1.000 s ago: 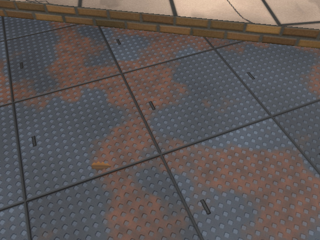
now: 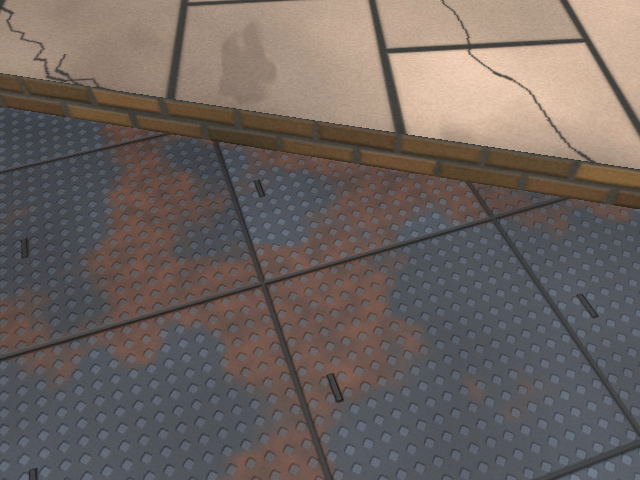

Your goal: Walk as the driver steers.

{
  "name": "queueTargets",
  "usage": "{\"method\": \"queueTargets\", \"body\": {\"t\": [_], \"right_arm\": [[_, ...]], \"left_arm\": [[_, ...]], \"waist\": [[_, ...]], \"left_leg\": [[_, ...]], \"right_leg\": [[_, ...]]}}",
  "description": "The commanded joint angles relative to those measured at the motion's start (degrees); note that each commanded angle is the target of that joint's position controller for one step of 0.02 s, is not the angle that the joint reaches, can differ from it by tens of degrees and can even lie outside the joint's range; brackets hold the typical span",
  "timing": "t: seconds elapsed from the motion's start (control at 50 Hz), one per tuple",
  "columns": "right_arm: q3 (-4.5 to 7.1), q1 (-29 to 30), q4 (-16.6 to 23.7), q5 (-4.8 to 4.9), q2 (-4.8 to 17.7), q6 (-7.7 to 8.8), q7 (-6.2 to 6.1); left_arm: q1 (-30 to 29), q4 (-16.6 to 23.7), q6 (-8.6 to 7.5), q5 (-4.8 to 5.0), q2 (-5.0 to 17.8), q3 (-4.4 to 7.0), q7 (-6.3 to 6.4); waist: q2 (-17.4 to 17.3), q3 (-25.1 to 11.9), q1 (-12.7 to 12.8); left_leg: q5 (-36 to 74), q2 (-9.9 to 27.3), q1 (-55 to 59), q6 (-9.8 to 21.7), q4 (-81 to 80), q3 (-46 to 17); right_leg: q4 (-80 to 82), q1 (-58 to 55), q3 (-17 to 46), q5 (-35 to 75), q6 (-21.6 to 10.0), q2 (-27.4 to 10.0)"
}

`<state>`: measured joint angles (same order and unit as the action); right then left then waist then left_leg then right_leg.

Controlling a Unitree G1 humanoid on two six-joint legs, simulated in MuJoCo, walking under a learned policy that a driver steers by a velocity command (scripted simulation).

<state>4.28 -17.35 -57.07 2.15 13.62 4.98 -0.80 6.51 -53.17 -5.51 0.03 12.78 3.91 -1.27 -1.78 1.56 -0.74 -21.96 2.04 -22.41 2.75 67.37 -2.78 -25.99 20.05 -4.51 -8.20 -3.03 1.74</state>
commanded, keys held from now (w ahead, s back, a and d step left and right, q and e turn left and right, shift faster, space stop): w+q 0.44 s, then e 0.56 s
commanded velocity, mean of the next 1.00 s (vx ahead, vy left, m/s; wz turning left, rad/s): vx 0.33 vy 0.00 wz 0.10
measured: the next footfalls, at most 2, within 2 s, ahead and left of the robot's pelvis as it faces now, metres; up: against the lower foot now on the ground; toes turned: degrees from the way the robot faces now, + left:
left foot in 0.42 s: +0.38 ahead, +0.17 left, +0.00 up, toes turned +17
right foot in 0.94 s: +0.56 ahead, +0.01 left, +0.00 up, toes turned +4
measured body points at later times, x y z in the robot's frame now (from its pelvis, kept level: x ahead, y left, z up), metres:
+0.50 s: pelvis +0.27 +0.07 -0.02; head +0.31 +0.09 +0.43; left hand +0.23 +0.34 -0.16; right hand +0.51 -0.14 -0.12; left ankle +0.34 +0.16 -0.74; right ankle +0.11 -0.10 -0.64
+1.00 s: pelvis +0.45 +0.08 -0.01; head +0.50 +0.07 +0.44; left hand +0.55 +0.37 -0.12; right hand +0.62 -0.17 -0.14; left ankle +0.35 +0.17 -0.69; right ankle +0.52 +0.00 -0.74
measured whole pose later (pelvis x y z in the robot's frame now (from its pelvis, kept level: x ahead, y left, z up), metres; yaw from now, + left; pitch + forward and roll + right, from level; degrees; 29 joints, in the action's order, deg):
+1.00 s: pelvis +0.45 +0.08 -0.01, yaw +5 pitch +2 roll +1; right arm 4.2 -4.5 -50.3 -0.5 15.8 0.0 -2.9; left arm 7.0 -48.2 -1.5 -0.4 15.0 4.8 -1.1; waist -0.5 3.5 1.6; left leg -30.8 -0.8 -17.4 -0.2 50.9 5.4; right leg -33.0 24.8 -1.8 -10.4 -3.7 0.9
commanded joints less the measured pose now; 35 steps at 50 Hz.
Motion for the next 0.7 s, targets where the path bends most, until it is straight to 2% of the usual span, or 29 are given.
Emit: {"method": "queueTargets", "body": {"t": [0.02,0.06,0.1,0.16,0.22,0.28,0.32,0.34,0.38,0.4,0.42,0.44,0.46,0.48,0.5,0.52,0.54,0.56,0.6,0.66,0.7], "right_arm": [[1.71,0.1,3.3,0.1,4.3,-0.17,-0.47],[1.68,0.7,3.6,0.26,2.7,-1.32,-0.47],[1.78,3.7,4.7,-0.1,2.8,-1.89,-0.42],[1.69,7.5,6.0,-0.58,2.6,-1.76,0.41],[0.88,13.8,8.3,-0.93,1.8,-1.71,1.51],[0.23,19.1,11.0,-0.89,1.4,-1.98,2.5],[0.13,21.2,12.8,-0.78,1.7,-2.1,3.27],[0.31,21.2,13.6,-0.74,2.3,-2.15,3.67],[1.33,17.9,14.1,-0.81,4.6,-2.39,4.19],[2.37,12.1,13.2,-0.65,6.6,-2.5,4.25],[4.19,2.6,10.8,-0.54,9.9,-2.59,3.73],[5.98,-5.7,9.2,-0.73,15.6,-3.04,2.35],[5.5,-2.4,10.5,-1.08,18.0,-2.4,2.23],[3.55,-3.6,10.4,-2.02,12.0,-2.22,2.15],[2.62,-0.3,10.6,-2.57,9.0,-1.67,2.04],[1.94,4.2,11.2,-2.05,7.2,-1.08,2.25],[1.46,7.0,11.3,-2.16,5.6,-0.65,2.12],[1.13,8.1,11.2,-2.88,5.0,-0.3,2.04],[1.02,9.1,10.1,-3.49,5.6,0.4,1.94],[0.87,10.3,8.8,-3.82,6.3,0.4,0.64],[0.91,11.2,8.6,-3.61,7.2,-0.18,-0.3]], "left_arm": [[3.7,0.4,-1.06,-0.83,3.7,0.7,0.28],[4.6,-0.5,-1.3,-0.69,5.1,1.06,0.73],[5.8,-1.1,-1.35,-1.0,6.7,1.53,1.39],[6.4,-1.4,-1.06,-1.03,7.1,1.48,2.0],[8.3,-1.9,-0.83,-0.68,7.9,1.51,2.46],[12.1,-3.3,0.08,-0.1,8.7,1.75,2.71],[13.3,-3.6,1.01,0.3,9.5,2.06,2.82],[12.7,-3.3,1.39,0.48,10.3,2.27,2.93],[11.3,-2.5,2.12,0.87,12.2,2.85,3.42],[10.3,-2.0,2.59,0.9,12.9,3.02,3.66],[8.9,-1.3,2.76,1.05,12.9,2.85,3.77],[9.4,0.3,2.18,-0.25,10.9,2.09,3.67],[14.1,2.6,0.15,-0.41,2.8,-0.58,2.3],[9.9,1.7,-1.96,1.92,7.9,0.59,1.25],[7.1,1.9,-2.35,3.56,9.1,0.98,1.05],[6.3,1.1,-2.01,2.92,8.6,1.1,1.64],[5.8,0.5,-1.24,1.72,8.8,1.68,2.13],[7.3,-0.2,-0.02,1.5,8.3,1.8,2.21],[9.8,-1.3,2.02,1.45,6.1,1.64,2.6],[8.1,-0.7,2.93,0.79,5.4,1.53,2.77],[5.1,0.4,2.9,0.68,5.5,1.29,2.37]], "waist": [[6.7,-4.7,1.0],[6.1,-2.5,0.2],[4.7,-0.7,0.6],[4.6,0.3,1.0],[4.1,2.0,3.0],[3.3,4.0,4.7],[3.7,4.6,4.8],[4.5,4.0,3.9],[7.1,0.4,0.9],[7.9,-2.7,-2.5],[6.6,-7.5,-7.6],[-2.1,-13.5,-9.5],[-14.0,-19.7,-2.6],[-5.5,-21.6,-5.6],[-3.4,-15.2,-4.9],[2.6,-10.1,-2.3],[2.7,-7.9,-0.8],[1.8,-7.3,0.9],[0.7,-6.4,3.0],[-1.4,-5.4,3.7],[-2.6,-5.3,2.6]], "left_leg": [[5.8,6.1,-12.7,0.8,0.1,-3.8],[7.8,6.5,-14.1,0.6,-2.7,-3.8],[12.8,6.3,-17.9,0.0,-6.9,-4.5],[22.2,5.3,-18.7,-0.3,-15.9,-3.6],[27.9,4.5,-16.3,-0.2,-24.2,0.7],[26.3,3.8,-19.1,0.6,-29.0,2.7],[21.8,2.9,-19.8,1.5,-30.9,4.6],[19.0,1.8,-17.8,2.3,-31.6,6.0],[12.9,-1.9,-10.1,4.3,-31.1,9.5],[11.0,-4.1,-2.6,5.7,-31.5,10.5],[14.6,-5.9,11.4,8.0,-35.9,9.5],[16.1,3.9,29.4,11.9,-36.8,-6.8],[14.9,18.8,44.7,23.6,-46.7,-40.5],[24.8,18.8,44.4,20.5,-48.9,-37.0],[38.3,17.5,37.6,18.0,-46.8,-25.1],[46.5,14.8,28.3,15.3,-46.4,-16.2],[47.8,13.4,21.9,13.6,-47.6,-11.8],[49.7,12.3,16.8,12.7,-49.2,-9.0],[52.8,11.1,11.2,12.0,-51.5,-4.1],[55.8,9.2,10.3,10.4,-52.7,2.9],[53.6,8.0,11.5,8.6,-53.1,6.4]], "right_leg": [[15.9,-14.6,16.2,3.1,-8.4,-16.4],[17.9,-12.3,12.0,6.3,-8.3,-16.4],[18.9,-12.7,8.7,10.0,-8.1,-16.6],[19.4,-13.6,2.6,13.7,-6.5,-15.0],[20.3,-14.1,-2.1,14.1,-5.3,-14.3],[18.4,-21.2,-4.2,17.2,-5.0,-16.3],[15.4,-25.7,-5.4,22.6,-4.6,-17.8],[13.0,-26.8,-6.3,29.4,-4.1,-18.2],[4.8,-28.2,-7.7,48.5,-3.0,-18.5],[-3.5,-27.1,-8.3,54.5,-2.3,-17.9],[-16.0,-21.4,-9.2,51.0,-0.4,-15.6],[-35.1,-5.4,-9.5,26.4,2.2,-12.1],[-54.6,16.9,-0.9,-24.3,5.1,1.4],[-57.4,20.4,9.2,-24.4,3.5,-1.8],[-55.5,21.1,8.4,-21.2,2.4,-4.5],[-50.5,18.6,7.6,-18.4,2.5,-7.5],[-46.3,15.7,7.6,-16.9,2.6,-8.9],[-44.6,11.1,8.1,-15.6,2.6,-9.8],[-40.3,7.3,7.9,-12.8,3.3,-9.1],[-30.6,8.3,8.1,-4.1,4.3,-8.0],[-23.3,7.8,6.5,2.5,4.4,-7.3]]}}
